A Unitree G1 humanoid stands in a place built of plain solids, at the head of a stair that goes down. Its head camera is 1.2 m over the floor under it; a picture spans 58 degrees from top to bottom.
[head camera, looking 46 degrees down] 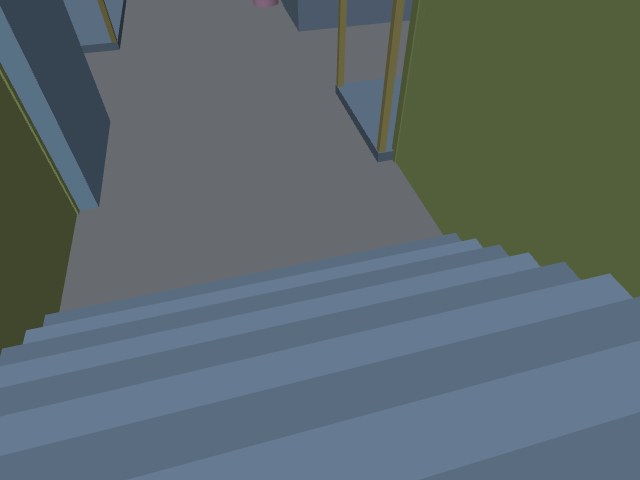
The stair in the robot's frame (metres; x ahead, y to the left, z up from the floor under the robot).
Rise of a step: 0.19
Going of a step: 0.26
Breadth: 3.37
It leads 15 degrees to the left of straight ahead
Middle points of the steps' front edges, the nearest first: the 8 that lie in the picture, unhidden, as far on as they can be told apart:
0.53 -0.04 -0.19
0.78 0.03 -0.37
1.03 0.09 -0.56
1.27 0.16 -0.75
1.52 0.22 -0.94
1.77 0.29 -1.12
2.02 0.36 -1.31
2.26 0.42 -1.50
